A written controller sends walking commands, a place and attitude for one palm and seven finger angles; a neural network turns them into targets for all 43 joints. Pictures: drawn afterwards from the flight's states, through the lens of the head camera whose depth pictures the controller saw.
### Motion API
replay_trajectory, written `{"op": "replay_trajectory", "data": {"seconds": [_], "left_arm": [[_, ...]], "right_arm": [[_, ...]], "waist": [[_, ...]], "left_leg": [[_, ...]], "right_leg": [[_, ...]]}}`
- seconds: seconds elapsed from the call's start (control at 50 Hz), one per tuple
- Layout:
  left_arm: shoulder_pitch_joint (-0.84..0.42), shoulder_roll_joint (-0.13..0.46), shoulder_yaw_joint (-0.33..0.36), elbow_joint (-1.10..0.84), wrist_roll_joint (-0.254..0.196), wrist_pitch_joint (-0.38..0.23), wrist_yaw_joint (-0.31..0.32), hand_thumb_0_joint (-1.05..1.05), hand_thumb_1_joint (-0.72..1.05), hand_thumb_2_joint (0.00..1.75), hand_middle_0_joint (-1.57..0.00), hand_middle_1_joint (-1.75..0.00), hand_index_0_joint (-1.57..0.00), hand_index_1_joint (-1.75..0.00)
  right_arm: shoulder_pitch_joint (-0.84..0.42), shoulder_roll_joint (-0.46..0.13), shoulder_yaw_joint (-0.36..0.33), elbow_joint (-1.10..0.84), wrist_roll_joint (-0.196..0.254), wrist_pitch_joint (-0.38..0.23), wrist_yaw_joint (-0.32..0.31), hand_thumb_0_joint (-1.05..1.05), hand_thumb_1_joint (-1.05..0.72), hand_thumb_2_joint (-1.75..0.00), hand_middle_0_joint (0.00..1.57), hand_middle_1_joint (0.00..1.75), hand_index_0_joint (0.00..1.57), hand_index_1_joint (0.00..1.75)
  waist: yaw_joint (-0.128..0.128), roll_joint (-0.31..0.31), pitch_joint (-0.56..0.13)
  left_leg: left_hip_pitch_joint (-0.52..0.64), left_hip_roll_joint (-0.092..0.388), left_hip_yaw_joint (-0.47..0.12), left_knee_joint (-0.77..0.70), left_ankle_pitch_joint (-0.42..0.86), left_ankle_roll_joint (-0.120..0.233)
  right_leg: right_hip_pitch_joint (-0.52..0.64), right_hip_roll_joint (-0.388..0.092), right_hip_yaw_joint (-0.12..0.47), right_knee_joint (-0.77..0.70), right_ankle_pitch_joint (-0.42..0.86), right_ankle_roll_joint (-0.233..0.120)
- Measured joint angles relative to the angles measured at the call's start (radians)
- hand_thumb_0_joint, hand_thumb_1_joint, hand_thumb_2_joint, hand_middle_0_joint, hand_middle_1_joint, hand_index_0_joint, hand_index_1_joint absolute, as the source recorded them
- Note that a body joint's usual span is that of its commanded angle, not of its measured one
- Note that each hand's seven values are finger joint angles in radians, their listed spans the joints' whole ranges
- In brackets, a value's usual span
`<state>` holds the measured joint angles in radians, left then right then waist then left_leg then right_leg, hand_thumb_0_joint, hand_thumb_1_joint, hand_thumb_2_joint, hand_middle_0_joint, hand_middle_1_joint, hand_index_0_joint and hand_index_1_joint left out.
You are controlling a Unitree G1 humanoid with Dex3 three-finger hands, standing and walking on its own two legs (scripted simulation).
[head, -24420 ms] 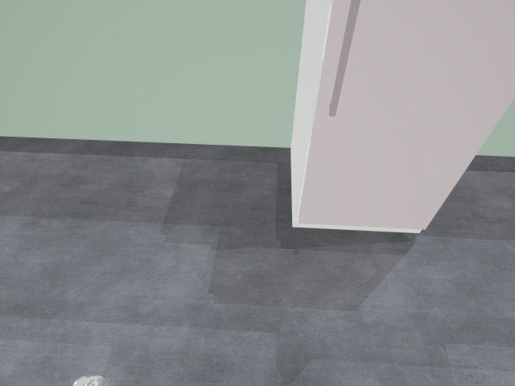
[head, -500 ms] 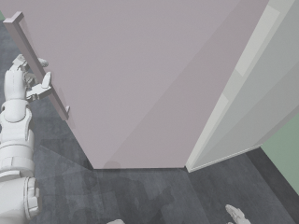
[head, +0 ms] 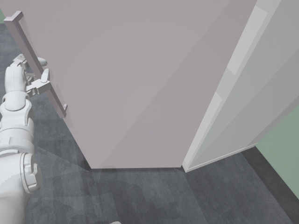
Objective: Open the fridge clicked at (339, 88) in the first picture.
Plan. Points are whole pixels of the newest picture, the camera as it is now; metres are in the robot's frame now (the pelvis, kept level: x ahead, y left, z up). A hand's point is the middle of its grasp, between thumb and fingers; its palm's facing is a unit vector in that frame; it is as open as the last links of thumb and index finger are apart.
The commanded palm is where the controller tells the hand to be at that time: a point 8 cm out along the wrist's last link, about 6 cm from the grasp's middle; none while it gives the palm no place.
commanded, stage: loosen the grip on the handle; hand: left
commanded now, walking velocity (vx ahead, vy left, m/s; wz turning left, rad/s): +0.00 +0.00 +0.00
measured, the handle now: (45, 75) +0.50 +0.30 +0.12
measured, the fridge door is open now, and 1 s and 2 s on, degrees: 71 70 70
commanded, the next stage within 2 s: slip the hand off the handle in 0.56 s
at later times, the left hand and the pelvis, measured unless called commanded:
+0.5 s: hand (33, 84) +0.46 +0.31 +0.12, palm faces +0.38 -0.90 -0.23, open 13.7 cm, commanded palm +0.41 +0.34 +0.14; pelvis +0.03 +0.00 +0.00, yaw +0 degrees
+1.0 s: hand (13, 83) +0.45 +0.36 +0.13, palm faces +0.40 -0.89 -0.22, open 14.7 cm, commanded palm +0.41 +0.39 +0.14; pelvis +0.05 -0.01 +0.00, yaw +1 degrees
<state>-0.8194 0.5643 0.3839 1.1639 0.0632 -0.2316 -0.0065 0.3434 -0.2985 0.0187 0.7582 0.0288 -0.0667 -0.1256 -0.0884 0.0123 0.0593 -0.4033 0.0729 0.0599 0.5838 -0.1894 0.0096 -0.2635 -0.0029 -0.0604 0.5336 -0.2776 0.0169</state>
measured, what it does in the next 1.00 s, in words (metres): stands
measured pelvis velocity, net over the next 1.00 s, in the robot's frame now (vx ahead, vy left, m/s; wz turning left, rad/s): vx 0.05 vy -0.01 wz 0.01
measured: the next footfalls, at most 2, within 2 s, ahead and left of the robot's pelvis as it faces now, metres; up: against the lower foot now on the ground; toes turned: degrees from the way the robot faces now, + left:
none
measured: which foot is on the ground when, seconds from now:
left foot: down 0.00-1.00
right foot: down 0.00-1.00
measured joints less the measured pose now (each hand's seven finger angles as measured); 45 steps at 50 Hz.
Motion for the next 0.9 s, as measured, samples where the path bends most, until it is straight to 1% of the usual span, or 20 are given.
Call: {"op": "replay_trajectory", "data": {"seconds": [0.02, 0.04, 0.08, 0.12, 0.16, 0.2, 0.24, 0.32, 0.38, 0.44, 0.48, 0.52, 0.56, 0.6, 0.66, 0.7, 0.74, 0.78, 0.82, 0.9], "left_arm": [[-0.026, 0.006, 0.035, 0.017, 0.051, 0.013, -0.016, -0.17, 0.58, 0.80, -0.38, -1.36, -0.44, -1.39], [-0.050, 0.018, 0.047, 0.037, 0.069, 0.035, -0.029, -0.15, 0.56, 0.79, -0.39, -1.36, -0.44, -1.39], [-0.079, 0.044, 0.078, 0.063, 0.075, 0.064, -0.049, -0.12, 0.52, 0.77, -0.40, -1.37, -0.45, -1.39], [-0.078, 0.064, 0.074, 0.052, 0.073, 0.067, -0.048, -0.08, 0.47, 0.74, -0.41, -1.37, -0.45, -1.39], [-0.059, 0.074, 0.064, 0.017, 0.075, 0.062, -0.048, -0.05, 0.39, 0.69, -0.42, -1.38, -0.45, -1.39], [-0.027, 0.076, 0.062, -0.025, 0.060, 0.063, -0.056, -0.03, 0.28, 0.63, -0.43, -1.39, -0.45, -1.40], [0.019, 0.066, 0.068, -0.084, 0.032, 0.078, -0.069, -0.02, 0.14, 0.55, -0.44, -1.39, -0.45, -1.39], [0.119, 0.029, 0.074, -0.224, -0.019, 0.111, -0.081, 0.00, -0.16, 0.40, -0.43, -1.37, -0.41, -1.36], [0.177, -0.001, 0.059, -0.312, -0.036, 0.135, -0.066, 0.00, -0.32, 0.32, -0.41, -1.34, -0.39, -1.32], [0.169, 0.003, 0.089, -0.286, -0.024, 0.143, -0.052, 0.00, -0.42, 0.27, -0.38, -1.31, -0.36, -1.29], [0.156, 0.016, 0.087, -0.271, -0.016, 0.148, -0.041, 0.00, -0.46, 0.24, -0.36, -1.28, -0.34, -1.27], [0.158, 0.016, 0.069, -0.299, -0.012, 0.140, -0.037, 0.00, -0.49, 0.23, -0.34, -1.25, -0.32, -1.24], [0.164, 0.008, 0.050, -0.331, -0.026, 0.125, -0.040, -0.01, -0.51, 0.22, -0.31, -1.22, -0.30, -1.22], [0.179, 0.001, 0.041, -0.345, -0.047, 0.131, -0.049, -0.01, -0.53, 0.21, -0.30, -1.20, -0.29, -1.21], [0.208, -0.010, 0.042, -0.371, -0.071, 0.162, -0.066, -0.01, -0.54, 0.21, -0.28, -1.18, -0.28, -1.19], [0.214, -0.003, 0.073, -0.357, -0.064, 0.174, -0.079, -0.01, -0.54, 0.20, -0.27, -1.17, -0.27, -1.18], [0.215, 0.021, 0.105, -0.338, -0.053, 0.186, -0.081, -0.01, -0.55, 0.20, -0.27, -1.16, -0.27, -1.17], [0.218, 0.043, 0.118, -0.335, -0.048, 0.185, -0.086, -0.01, -0.55, 0.20, -0.26, -1.16, -0.26, -1.17], [0.225, 0.059, 0.130, -0.343, -0.051, 0.171, -0.103, -0.01, -0.55, 0.20, -0.26, -1.15, -0.26, -1.16], [0.219, 0.095, 0.139, -0.317, -0.075, 0.157, -0.154, -0.01, -0.55, 0.20, -0.26, -1.15, -0.25, -1.15]], "right_arm": [[0.005, 0.010, -0.010, -0.003, -0.019, -0.019, 0.018, 0.01, -0.91, -0.90, 0.20, 0.30, 0.20, 0.30], [0.013, 0.020, -0.017, -0.007, -0.035, -0.031, 0.038, 0.01, -0.91, -0.90, 0.20, 0.30, 0.20, 0.30], [0.025, 0.037, -0.021, -0.020, -0.059, -0.052, 0.072, 0.01, -0.91, -0.90, 0.20, 0.30, 0.20, 0.30], [0.041, 0.046, -0.022, -0.044, -0.070, -0.065, 0.089, 0.01, -0.91, -0.90, 0.20, 0.30, 0.20, 0.30], [0.054, 0.047, -0.028, -0.062, -0.068, -0.068, 0.100, 0.01, -0.91, -0.90, 0.21, 0.30, 0.20, 0.30], [0.063, 0.043, -0.033, -0.068, -0.060, -0.061, 0.107, 0.00, -0.91, -0.90, 0.21, 0.30, 0.20, 0.30], [0.070, 0.038, -0.039, -0.066, -0.050, -0.050, 0.110, 0.00, -0.91, -0.90, 0.21, 0.30, 0.20, 0.30], [0.073, 0.026, -0.048, -0.054, -0.035, -0.030, 0.108, 0.01, -0.91, -0.90, 0.20, 0.30, 0.20, 0.30], [0.063, 0.023, -0.053, -0.044, -0.029, -0.025, 0.103, 0.01, -0.91, -0.90, 0.20, 0.30, 0.20, 0.30], [0.034, 0.024, -0.043, -0.025, -0.035, -0.025, 0.090, 0.01, -0.91, -0.90, 0.20, 0.30, 0.20, 0.30], [0.021, 0.030, -0.043, -0.021, -0.039, -0.027, 0.085, 0.01, -0.91, -0.90, 0.20, 0.30, 0.20, 0.30], [0.019, 0.033, -0.045, -0.022, -0.043, -0.034, 0.082, 0.01, -0.91, -0.90, 0.20, 0.30, 0.20, 0.30], [0.018, 0.035, -0.046, -0.019, -0.042, -0.038, 0.082, 0.01, -0.91, -0.90, 0.20, 0.30, 0.20, 0.30], [0.014, 0.035, -0.044, -0.015, -0.036, -0.036, 0.082, 0.01, -0.91, -0.90, 0.20, 0.30, 0.20, 0.30], [0.003, 0.037, -0.039, -0.013, -0.027, -0.029, 0.081, 0.01, -0.91, -0.90, 0.20, 0.30, 0.20, 0.30], [-0.013, 0.038, -0.030, -0.014, -0.028, -0.023, 0.075, 0.00, -0.91, -0.90, 0.20, 0.30, 0.20, 0.30], [-0.024, 0.041, -0.026, -0.023, -0.031, -0.017, 0.070, 0.00, -0.91, -0.90, 0.20, 0.30, 0.20, 0.30], [-0.025, 0.043, -0.026, -0.035, -0.031, -0.016, 0.067, 0.00, -0.91, -0.90, 0.20, 0.30, 0.20, 0.30], [-0.022, 0.042, -0.026, -0.042, -0.031, -0.015, 0.065, 0.00, -0.91, -0.90, 0.20, 0.30, 0.20, 0.30], [-0.014, 0.032, -0.024, -0.040, -0.020, -0.007, 0.059, 0.00, -0.91, -0.90, 0.20, 0.30, 0.20, 0.30]], "waist": [[0.000, -0.009, -0.002], [-0.005, -0.017, -0.017], [-0.013, -0.036, -0.041], [-0.015, -0.043, -0.049], [-0.015, -0.042, -0.052], [-0.013, -0.037, -0.051], [-0.007, -0.034, -0.050], [0.005, -0.027, -0.048], [0.011, -0.024, -0.048], [0.004, -0.027, -0.048], [0.005, -0.029, -0.048], [0.013, -0.027, -0.050], [0.020, -0.023, -0.056], [0.026, -0.017, -0.064], [0.031, -0.011, -0.075], [0.026, -0.010, -0.079], [0.020, -0.010, -0.080], [0.021, -0.011, -0.080], [0.025, -0.010, -0.079], [0.031, -0.009, -0.083]], "left_leg": [[-0.001, -0.005, 0.003, -0.008, 0.004, 0.000], [-0.010, -0.010, 0.001, -0.019, 0.013, 0.000], [-0.015, -0.011, 0.004, -0.044, 0.027, -0.001], [-0.014, -0.005, 0.009, -0.059, 0.034, -0.004], [-0.017, -0.001, 0.012, -0.066, 0.035, -0.005], [-0.018, -0.001, 0.016, -0.069, 0.035, -0.004], [-0.016, -0.002, 0.020, -0.072, 0.032, -0.002], [-0.016, -0.005, 0.023, -0.060, 0.017, 0.001], [-0.020, -0.009, 0.019, -0.047, 0.004, 0.002], [-0.035, -0.012, 0.008, -0.031, -0.006, 0.003], [-0.045, -0.012, 0.002, -0.024, -0.011, 0.001], [-0.051, -0.013, -0.003, -0.019, -0.017, 0.000], [-0.052, -0.014, -0.005, -0.017, -0.023, -0.001], [-0.047, -0.016, -0.006, -0.016, -0.031, 0.000], [-0.039, -0.018, -0.006, -0.014, -0.040, 0.000], [-0.037, -0.018, -0.005, -0.010, -0.047, -0.001], [-0.039, -0.015, -0.004, -0.006, -0.051, -0.003], [-0.044, -0.012, -0.004, -0.001, -0.055, -0.006], [-0.048, -0.009, -0.006, 0.006, -0.059, -0.008], [-0.061, -0.006, -0.013, 0.019, -0.066, -0.012]], "right_leg": [[-0.009, -0.005, 0.001, 0.009, -0.004, -0.003], [-0.022, -0.010, -0.001, 0.011, -0.005, -0.006], [-0.035, -0.010, 0.001, -0.001, 0.003, -0.009], [-0.036, -0.002, 0.007, -0.020, 0.014, -0.015], [-0.039, 0.002, 0.011, -0.031, 0.021, -0.018], [-0.041, 0.002, 0.014, -0.036, 0.023, -0.017], [-0.040, 0.000, 0.018, -0.038, 0.021, -0.014], [-0.036, -0.004, 0.021, -0.034, 0.011, -0.009], [-0.035, -0.008, 0.017, -0.028, 0.000, -0.006], [-0.041, -0.010, 0.006, -0.020, -0.011, -0.004], [-0.046, -0.010, 0.001, -0.019, -0.015, -0.004], [-0.047, -0.010, -0.003, -0.021, -0.018, -0.005], [-0.043, -0.011, -0.006, -0.025, -0.022, -0.005], [-0.036, -0.012, -0.007, -0.029, -0.027, -0.004], [-0.026, -0.014, -0.007, -0.030, -0.036, -0.002], [-0.026, -0.014, -0.006, -0.025, -0.043, -0.002], [-0.029, -0.012, -0.005, -0.019, -0.048, -0.004], [-0.035, -0.009, -0.004, -0.014, -0.051, -0.006], [-0.038, -0.006, -0.005, -0.010, -0.054, -0.008], [-0.047, -0.003, -0.010, 0.002, -0.063, -0.011]]}}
